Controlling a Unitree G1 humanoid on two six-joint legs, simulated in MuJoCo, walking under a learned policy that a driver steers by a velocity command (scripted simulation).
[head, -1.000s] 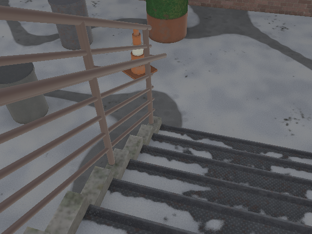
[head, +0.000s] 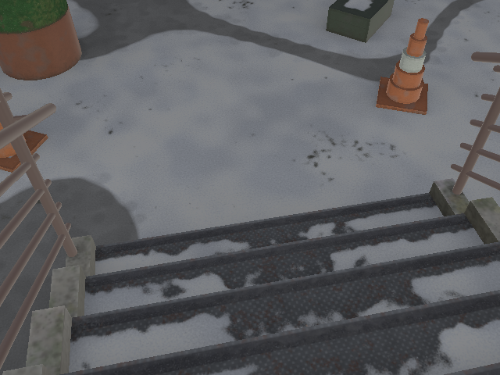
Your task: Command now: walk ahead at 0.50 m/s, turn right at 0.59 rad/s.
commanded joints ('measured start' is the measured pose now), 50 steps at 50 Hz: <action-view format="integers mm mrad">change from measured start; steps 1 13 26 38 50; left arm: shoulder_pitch -168 89 -85 -250 158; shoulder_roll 49 168 68 4 227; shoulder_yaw -28 -45 -39 -54 67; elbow -153 -201 -270 -351 -155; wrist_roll -14 54 -31 -35 -130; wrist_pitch -29 10 -4 -1 57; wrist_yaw -11 -16 -53 -40 113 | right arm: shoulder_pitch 80 166 173 277 -30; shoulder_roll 13 -248 -114 -75 -141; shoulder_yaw -4 -65 20 8 -51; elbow -56 -94 81 165 -129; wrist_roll -23 20 -46 -35 89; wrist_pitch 15 14 -94 -42 -23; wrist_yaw -12 8 -58 -65 4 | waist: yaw -106 -133 13 -75 71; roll -57 -20 48 4 -119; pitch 121 -9 30 93 31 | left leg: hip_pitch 212 769 248 704 -257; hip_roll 2 -23 133 177 -79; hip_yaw -6 45 44 188 -35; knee -500 -1183 -1204 -1091 -104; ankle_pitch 432 851 744 991 -33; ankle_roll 47 69 139 142 -35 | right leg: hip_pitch -532 -454 -673 -811 177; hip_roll -226 -86 -165 -179 -338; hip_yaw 216 400 140 86 720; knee -235 726 695 553 -5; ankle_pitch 27 -87 479 215 455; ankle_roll -236 -61 16 16 -347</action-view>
